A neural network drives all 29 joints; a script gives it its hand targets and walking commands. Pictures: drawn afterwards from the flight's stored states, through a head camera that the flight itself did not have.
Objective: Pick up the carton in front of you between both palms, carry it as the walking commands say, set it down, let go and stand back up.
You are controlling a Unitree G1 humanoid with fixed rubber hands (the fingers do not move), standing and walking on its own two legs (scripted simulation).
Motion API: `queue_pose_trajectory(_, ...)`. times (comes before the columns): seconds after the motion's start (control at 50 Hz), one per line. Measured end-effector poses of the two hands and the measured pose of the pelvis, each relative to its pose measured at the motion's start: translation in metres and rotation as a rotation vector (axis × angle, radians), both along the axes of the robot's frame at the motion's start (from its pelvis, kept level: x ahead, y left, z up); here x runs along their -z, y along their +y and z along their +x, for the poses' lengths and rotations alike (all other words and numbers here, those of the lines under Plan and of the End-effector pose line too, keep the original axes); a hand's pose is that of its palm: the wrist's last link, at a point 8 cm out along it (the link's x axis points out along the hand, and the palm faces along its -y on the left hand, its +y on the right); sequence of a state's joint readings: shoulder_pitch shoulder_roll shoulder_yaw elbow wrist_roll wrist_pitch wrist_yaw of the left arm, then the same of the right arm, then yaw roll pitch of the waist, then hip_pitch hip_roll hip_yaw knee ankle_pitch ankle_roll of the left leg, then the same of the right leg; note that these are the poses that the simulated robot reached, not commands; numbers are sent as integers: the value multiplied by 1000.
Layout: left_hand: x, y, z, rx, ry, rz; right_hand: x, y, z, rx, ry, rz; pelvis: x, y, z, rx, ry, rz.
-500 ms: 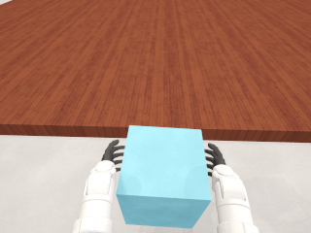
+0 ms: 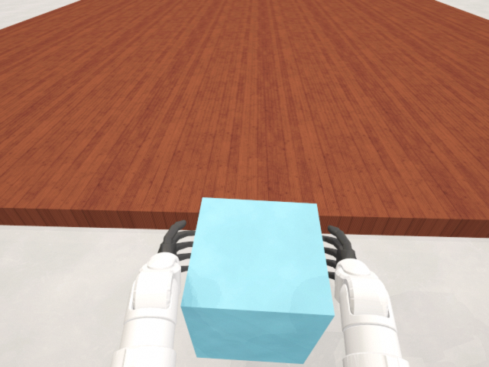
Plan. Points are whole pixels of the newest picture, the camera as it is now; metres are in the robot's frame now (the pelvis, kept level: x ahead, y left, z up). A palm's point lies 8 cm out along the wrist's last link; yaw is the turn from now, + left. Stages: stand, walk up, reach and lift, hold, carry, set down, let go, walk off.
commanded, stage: hold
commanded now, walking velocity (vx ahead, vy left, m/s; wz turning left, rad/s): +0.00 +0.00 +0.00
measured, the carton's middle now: (254, 283) +0.30 +0.00 -0.03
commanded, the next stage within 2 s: carry in 1.28 s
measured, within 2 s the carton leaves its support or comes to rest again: neither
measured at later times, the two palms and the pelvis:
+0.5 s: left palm (168, 262) +0.28 +0.15 +0.05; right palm (345, 269) +0.28 -0.15 +0.05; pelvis -0.01 +0.00 +0.00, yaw +0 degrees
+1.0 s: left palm (168, 262) +0.28 +0.15 +0.05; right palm (344, 269) +0.28 -0.15 +0.05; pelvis +0.00 +0.00 +0.00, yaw +0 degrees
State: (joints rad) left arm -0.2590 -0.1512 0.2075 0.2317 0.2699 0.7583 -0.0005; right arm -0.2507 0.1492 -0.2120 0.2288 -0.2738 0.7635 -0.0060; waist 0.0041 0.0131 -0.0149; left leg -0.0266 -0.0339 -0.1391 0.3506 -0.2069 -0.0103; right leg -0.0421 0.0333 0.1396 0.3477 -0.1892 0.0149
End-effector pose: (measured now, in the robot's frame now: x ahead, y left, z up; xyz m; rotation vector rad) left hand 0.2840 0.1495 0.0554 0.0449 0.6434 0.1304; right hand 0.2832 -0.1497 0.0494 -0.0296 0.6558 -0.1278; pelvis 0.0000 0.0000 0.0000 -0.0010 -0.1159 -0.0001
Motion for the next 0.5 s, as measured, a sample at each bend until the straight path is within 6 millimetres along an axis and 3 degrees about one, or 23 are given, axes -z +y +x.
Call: queue_pose_trajectory(0.5,0,0,0,-6,9,-5,1,-1,-1,7,9,7,1,0,-8,1,-6,0)
